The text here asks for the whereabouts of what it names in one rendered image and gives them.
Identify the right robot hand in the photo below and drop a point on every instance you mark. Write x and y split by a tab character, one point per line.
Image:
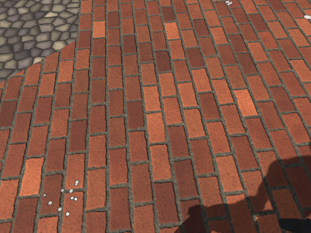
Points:
295	225

